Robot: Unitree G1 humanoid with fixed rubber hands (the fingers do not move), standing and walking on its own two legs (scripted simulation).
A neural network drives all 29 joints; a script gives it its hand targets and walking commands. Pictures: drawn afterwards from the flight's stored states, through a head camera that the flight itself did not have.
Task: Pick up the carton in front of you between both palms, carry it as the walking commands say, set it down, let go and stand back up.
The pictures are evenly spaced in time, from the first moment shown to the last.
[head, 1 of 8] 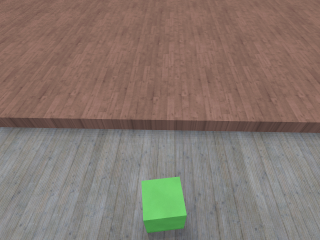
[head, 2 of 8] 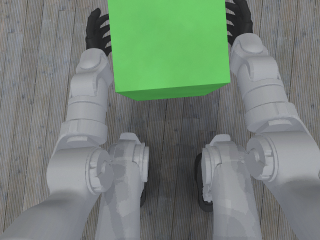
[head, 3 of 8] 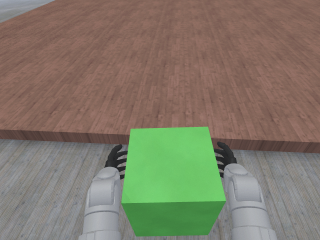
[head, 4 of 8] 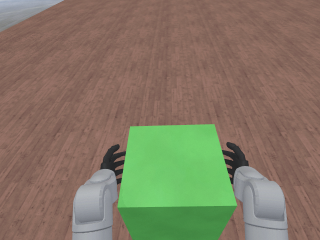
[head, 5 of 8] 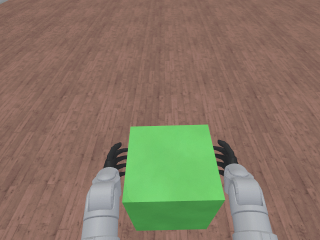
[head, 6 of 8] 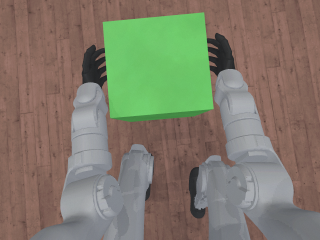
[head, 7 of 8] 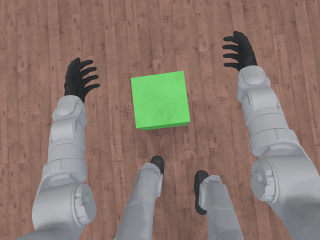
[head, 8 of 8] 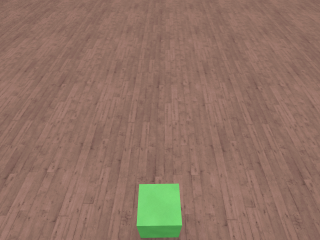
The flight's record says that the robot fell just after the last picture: no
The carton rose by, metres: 0.92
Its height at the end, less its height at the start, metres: +0.12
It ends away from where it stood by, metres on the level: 2.65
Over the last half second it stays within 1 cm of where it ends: yes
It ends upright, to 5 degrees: yes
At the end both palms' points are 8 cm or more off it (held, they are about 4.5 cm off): yes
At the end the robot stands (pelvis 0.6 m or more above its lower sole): yes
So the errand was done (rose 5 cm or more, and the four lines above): yes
